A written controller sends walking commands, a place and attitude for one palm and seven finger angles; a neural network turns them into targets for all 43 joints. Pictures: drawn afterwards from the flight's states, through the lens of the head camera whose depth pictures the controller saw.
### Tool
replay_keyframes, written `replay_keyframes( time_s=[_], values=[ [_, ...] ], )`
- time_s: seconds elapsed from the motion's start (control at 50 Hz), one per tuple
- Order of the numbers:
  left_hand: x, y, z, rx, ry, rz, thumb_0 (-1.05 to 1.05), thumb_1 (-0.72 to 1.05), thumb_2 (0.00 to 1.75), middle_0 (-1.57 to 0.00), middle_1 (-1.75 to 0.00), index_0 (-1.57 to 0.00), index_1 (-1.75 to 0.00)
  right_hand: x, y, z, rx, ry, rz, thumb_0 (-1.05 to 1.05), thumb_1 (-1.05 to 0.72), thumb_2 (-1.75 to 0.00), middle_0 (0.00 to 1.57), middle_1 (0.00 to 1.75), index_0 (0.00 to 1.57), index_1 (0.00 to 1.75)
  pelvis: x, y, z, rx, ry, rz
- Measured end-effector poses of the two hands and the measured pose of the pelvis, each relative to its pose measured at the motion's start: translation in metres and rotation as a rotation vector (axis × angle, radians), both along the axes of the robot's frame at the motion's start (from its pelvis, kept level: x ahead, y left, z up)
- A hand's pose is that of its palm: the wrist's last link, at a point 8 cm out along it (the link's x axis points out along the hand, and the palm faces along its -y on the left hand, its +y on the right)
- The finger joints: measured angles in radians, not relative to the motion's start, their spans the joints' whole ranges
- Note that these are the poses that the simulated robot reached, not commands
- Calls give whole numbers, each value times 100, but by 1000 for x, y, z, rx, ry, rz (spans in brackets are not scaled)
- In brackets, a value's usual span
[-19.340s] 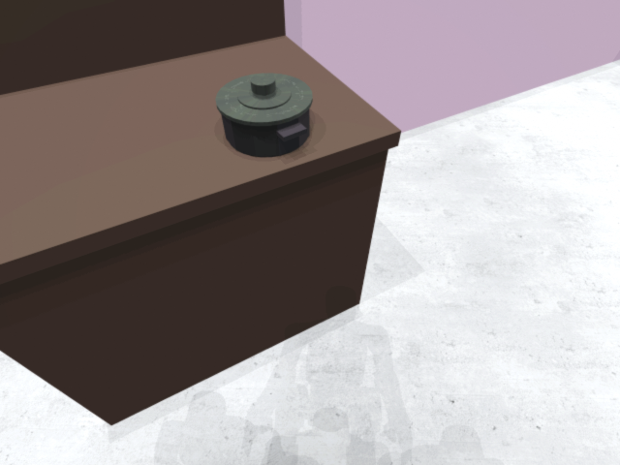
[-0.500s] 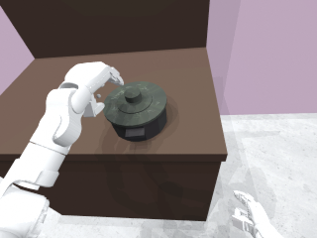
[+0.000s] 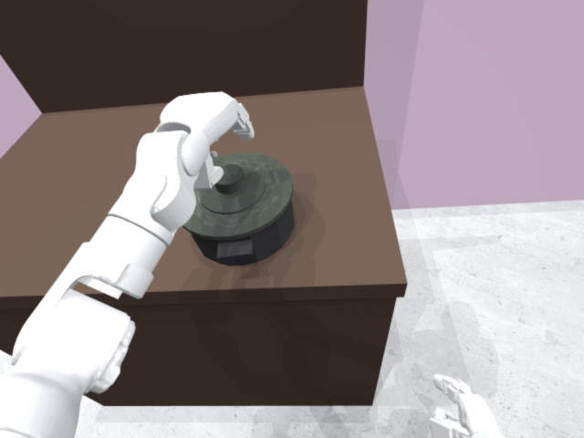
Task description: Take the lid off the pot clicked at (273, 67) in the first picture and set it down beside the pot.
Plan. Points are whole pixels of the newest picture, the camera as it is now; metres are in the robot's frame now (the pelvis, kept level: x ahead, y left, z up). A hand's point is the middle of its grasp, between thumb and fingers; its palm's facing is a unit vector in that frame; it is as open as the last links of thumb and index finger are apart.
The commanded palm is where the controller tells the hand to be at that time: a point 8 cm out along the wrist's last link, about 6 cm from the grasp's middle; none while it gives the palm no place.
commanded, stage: move the open hand above the knob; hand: left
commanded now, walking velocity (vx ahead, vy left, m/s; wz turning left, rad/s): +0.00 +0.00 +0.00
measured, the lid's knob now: (229, 179) +0.46 +0.12 +0.12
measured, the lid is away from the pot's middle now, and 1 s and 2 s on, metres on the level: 0.00 0.00 0.00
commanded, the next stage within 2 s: lower the open fingers around the knob in 1.32 s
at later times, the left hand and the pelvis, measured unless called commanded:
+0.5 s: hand (220, 150) +0.45 +0.11 +0.19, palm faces -0.18 -0.07 -0.98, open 9.7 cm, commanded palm +0.42 +0.12 +0.26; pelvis +0.01 +0.00 +0.00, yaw +0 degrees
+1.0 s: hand (217, 154) +0.44 +0.11 +0.19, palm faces -0.15 -0.06 -0.99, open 9.7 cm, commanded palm +0.40 +0.12 +0.26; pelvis +0.01 +0.00 +0.00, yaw +0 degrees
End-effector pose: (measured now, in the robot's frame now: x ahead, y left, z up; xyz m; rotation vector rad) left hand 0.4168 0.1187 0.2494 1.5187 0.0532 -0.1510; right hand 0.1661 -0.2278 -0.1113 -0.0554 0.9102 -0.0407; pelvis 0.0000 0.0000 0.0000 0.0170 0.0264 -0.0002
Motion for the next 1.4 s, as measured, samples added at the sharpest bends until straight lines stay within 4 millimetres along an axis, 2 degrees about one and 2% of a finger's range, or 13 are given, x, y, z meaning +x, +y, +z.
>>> replay_keyframes(
  time_s=[0.14,0.36,0.64,0.76,0.94,1.18,1.4],
  values=[
    [15,-12,1,-14,16,7,0,-31,159,-89,-9,-89,-9,-10,-9,-4,-7,33,-29,1,-91,-90,19,30,20,30,4,-2,0,4,8,-7],
    [25,-5,-4,-8,40,36,0,-31,159,-89,-9,-89,-9,-11,-18,-5,-17,45,-50,1,-91,-90,19,30,19,30,11,-5,1,5,14,-10],
    [17,-3,-4,-18,28,14,0,-31,159,-89,-9,-89,-9,24,-4,5,6,-21,3,1,-91,-90,19,30,19,30,14,-3,1,3,16,1],
    [14,0,-6,-3,30,21,0,-31,159,-89,-9,-89,-9,32,4,8,17,-33,23,1,-91,-90,19,30,19,30,13,-2,0,2,17,5],
    [10,0,-3,-12,16,15,0,-31,159,-89,-9,-89,-9,29,9,5,27,-18,32,1,-91,-90,19,30,20,30,11,0,0,1,14,7],
    [-3,-6,1,-21,-21,-23,0,-31,159,-89,-9,-89,-9,16,7,2,32,-1,21,1,-91,-90,19,30,19,30,6,1,0,0,3,2],
    [-14,-4,0,-16,-35,-21,0,-31,159,-89,-9,-89,-9,18,5,7,26,-26,22,1,-91,-90,19,30,19,30,0,-3,0,0,-10,-2]
  ],
)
